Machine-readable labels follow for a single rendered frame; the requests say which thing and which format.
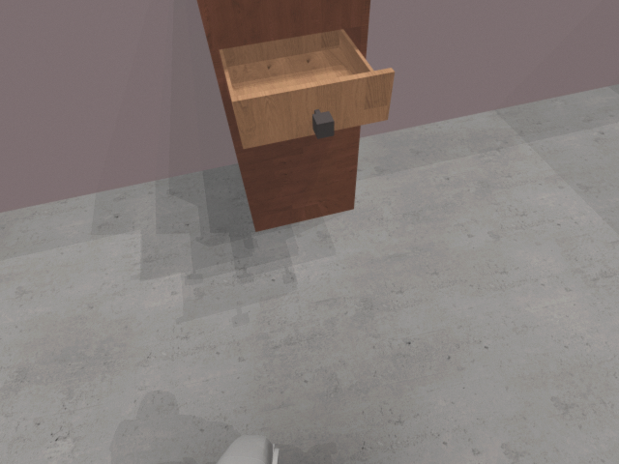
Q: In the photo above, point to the robot left thigh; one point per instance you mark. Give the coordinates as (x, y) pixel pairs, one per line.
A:
(251, 449)

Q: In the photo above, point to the drawer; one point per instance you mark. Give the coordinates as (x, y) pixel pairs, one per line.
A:
(276, 86)

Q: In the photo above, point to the cabinet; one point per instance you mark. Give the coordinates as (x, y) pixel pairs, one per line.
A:
(302, 178)

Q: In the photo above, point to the handle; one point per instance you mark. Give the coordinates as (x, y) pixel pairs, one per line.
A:
(323, 124)

